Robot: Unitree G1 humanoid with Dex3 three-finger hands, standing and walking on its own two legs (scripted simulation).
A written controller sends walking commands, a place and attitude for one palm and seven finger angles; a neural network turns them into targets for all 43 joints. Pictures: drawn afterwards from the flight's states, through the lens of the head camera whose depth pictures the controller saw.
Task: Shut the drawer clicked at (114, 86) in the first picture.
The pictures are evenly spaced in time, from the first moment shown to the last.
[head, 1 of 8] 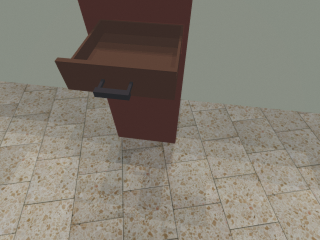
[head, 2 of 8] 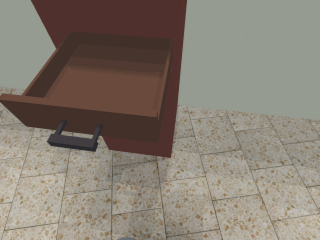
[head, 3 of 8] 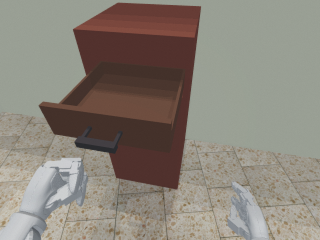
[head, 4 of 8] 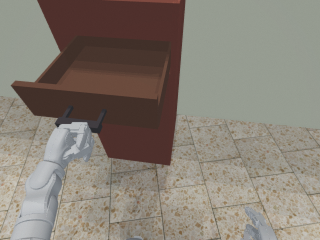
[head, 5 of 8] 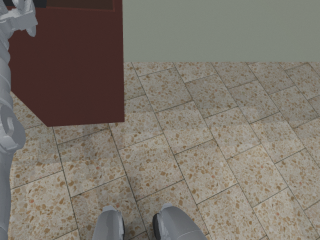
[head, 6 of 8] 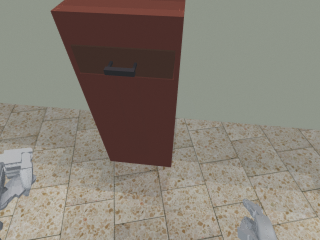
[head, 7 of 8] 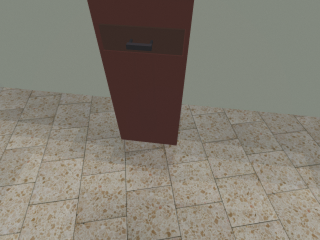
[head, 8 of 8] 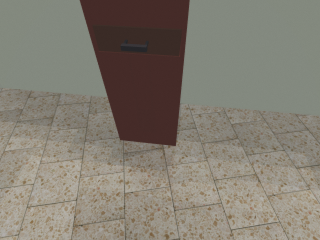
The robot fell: no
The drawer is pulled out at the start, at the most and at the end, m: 0.30 0.30 0.00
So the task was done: yes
